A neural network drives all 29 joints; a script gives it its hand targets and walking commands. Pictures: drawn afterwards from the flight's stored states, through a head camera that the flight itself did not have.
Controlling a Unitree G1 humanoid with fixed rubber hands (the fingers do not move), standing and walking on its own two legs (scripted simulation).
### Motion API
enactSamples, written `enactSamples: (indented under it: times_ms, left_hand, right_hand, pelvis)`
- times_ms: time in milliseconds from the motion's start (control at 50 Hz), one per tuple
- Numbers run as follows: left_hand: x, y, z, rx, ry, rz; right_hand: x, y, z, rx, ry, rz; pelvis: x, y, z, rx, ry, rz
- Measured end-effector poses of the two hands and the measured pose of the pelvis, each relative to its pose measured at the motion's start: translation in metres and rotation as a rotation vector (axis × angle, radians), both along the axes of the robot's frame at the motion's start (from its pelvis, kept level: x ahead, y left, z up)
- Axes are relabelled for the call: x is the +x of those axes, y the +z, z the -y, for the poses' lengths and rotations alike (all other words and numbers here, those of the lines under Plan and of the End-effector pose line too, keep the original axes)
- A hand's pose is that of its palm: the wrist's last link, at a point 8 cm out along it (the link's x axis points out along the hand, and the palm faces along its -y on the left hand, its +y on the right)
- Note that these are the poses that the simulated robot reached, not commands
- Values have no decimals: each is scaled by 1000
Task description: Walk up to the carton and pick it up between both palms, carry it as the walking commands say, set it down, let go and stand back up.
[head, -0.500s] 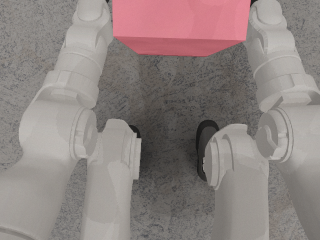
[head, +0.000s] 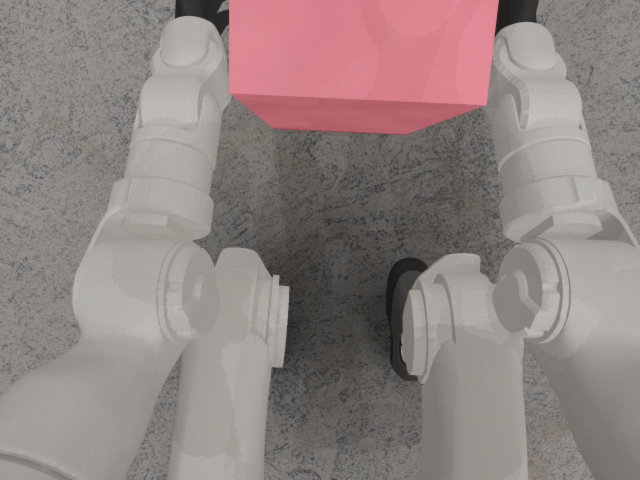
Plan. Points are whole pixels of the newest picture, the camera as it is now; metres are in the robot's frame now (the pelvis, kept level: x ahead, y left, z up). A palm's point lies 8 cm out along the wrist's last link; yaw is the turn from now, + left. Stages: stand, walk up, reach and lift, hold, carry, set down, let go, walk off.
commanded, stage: reach and lift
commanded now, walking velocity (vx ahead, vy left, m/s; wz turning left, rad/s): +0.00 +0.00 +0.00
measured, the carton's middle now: (351, 21) +0.56 -0.02 -0.23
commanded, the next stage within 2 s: none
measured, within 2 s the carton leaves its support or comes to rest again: leaves its support in 0.06 s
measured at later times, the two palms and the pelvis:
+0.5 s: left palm out of the picture +0.54 +0.13 -0.08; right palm out of the picture +0.53 -0.16 -0.09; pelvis +0.00 +0.00 +0.03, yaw +1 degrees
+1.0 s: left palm out of the picture +0.53 +0.13 -0.02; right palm out of the picture +0.52 -0.16 -0.03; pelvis +0.00 +0.00 +0.07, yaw +1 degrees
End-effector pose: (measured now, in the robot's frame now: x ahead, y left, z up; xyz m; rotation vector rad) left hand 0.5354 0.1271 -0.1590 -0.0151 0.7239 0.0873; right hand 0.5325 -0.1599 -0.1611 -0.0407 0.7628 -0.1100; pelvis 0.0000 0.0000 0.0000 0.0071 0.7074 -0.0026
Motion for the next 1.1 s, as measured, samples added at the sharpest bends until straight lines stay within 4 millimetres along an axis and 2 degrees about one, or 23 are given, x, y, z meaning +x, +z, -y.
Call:
enactSamples:
  times_ms: [100, 340, 540, 880, 1100]
  left_hand:
    - [4, 11, 2, 1, 11, 25]
    - [12, 54, 3, 9, 7, 58]
    - [9, 84, 1, 11, 13, 53]
    - [2, 119, -1, -3, 20, 56]
    - [-7, 153, -1, -6, 27, 56]
  right_hand:
    - [0, 7, 0, -4, -19, 18]
    - [-1, 39, 0, 23, -50, 48]
    - [1, 73, -1, 27, -43, 41]
    - [-5, 111, -2, 31, -50, 45]
    - [-13, 146, -2, 36, -52, 46]
  pelvis:
    - [1, 1, 0, -2, 2, -9]
    - [-2, 15, 0, 5, 7, -30]
    - [-1, 35, 3, 10, 4, -66]
    - [1, 63, 3, 8, 3, -91]
    - [0, 84, 2, 8, 2, -78]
